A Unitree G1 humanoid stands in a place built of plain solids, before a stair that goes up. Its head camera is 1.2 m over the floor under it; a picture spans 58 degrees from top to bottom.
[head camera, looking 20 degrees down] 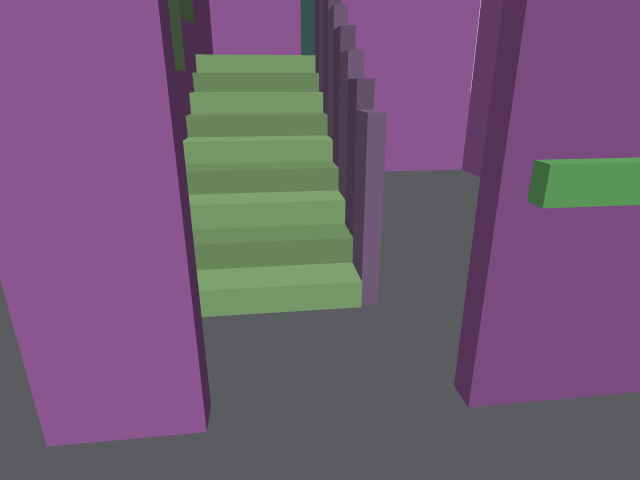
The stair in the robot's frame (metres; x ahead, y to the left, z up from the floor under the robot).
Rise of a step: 0.16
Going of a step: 0.28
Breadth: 1.10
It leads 7 degrees to the left of straight ahead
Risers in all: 9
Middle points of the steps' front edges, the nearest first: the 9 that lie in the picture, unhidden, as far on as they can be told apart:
2.11 0.31 0.16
2.39 0.34 0.32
2.67 0.38 0.48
2.95 0.41 0.64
3.22 0.45 0.80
3.50 0.48 0.96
3.78 0.52 1.12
4.06 0.55 1.28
4.33 0.59 1.44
